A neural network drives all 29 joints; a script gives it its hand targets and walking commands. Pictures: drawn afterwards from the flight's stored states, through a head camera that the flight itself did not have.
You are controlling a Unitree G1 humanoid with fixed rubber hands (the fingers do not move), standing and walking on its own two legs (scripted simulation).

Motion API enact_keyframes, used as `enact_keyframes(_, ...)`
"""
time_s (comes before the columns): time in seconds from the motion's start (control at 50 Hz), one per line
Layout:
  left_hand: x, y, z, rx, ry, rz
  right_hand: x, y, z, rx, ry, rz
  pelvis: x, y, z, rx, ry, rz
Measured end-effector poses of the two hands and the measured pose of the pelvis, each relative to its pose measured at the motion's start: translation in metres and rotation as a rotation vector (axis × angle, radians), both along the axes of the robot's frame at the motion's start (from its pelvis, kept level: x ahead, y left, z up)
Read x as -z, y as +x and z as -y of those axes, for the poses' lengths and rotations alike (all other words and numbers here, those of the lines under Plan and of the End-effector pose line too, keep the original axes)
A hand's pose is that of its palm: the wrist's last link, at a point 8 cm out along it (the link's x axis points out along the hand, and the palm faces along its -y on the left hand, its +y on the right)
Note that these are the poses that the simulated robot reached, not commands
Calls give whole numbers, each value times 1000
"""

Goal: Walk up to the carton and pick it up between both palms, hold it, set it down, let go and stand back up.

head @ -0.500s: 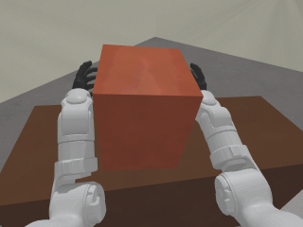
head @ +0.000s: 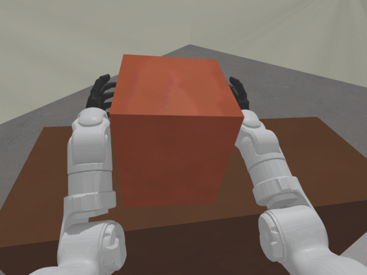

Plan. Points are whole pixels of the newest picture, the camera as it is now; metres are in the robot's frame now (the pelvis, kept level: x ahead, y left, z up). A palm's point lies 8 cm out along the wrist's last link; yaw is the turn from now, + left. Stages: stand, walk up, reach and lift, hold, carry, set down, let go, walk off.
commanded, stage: hold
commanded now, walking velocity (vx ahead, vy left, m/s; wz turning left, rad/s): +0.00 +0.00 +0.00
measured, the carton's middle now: (170, 132) +0.36 +0.01 +0.19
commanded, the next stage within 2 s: set down in 1.34 s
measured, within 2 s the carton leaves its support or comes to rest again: neither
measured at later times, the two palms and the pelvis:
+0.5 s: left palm (87, 113) +0.36 +0.17 +0.23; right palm (229, 112) +0.37 -0.12 +0.24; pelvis +0.00 +0.01 +0.00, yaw +0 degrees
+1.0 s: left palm (98, 112) +0.36 +0.15 +0.24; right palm (240, 113) +0.36 -0.14 +0.24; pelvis +0.00 +0.00 +0.00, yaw +0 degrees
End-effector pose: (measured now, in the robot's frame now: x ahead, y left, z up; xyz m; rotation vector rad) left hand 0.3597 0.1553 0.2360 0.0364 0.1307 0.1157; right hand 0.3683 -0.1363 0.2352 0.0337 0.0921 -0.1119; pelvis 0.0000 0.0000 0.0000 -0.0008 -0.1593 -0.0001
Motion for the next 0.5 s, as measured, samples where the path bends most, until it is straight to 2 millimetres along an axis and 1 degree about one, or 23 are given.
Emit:
enact_keyframes(0.12,1,1,-1,1,-5,0,0,0,-1,1,-11,2,0,1,-1,1,-1,3)
enact_keyframes(0.36,1,-4,-20,-14,-4,14,-4,2,-21,-14,8,15,0,3,-9,-11,-4,8)
enact_keyframes(0.5,2,-2,-19,-7,6,15,-2,1,-20,-7,16,16,0,3,-15,-4,-8,4)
